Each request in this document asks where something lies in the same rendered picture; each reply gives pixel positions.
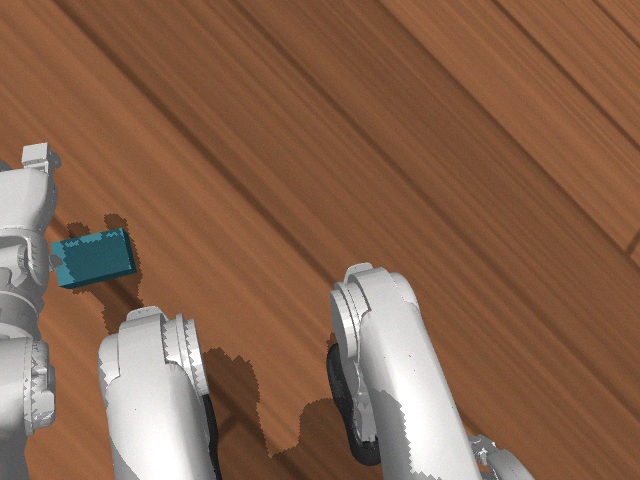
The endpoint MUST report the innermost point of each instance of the right robot foot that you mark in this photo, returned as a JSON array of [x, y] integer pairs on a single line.
[[367, 453]]

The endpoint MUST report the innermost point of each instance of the left robot hand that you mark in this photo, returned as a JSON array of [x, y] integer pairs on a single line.
[[28, 196]]

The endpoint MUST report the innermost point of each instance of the left robot arm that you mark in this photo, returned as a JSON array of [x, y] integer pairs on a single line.
[[27, 380]]

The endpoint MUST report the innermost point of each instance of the right robot hand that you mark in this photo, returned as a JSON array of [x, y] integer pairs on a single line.
[[503, 465]]

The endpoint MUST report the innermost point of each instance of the left robot foot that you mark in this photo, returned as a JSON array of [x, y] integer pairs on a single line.
[[213, 431]]

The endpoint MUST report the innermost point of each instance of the small box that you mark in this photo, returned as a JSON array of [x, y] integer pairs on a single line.
[[94, 258]]

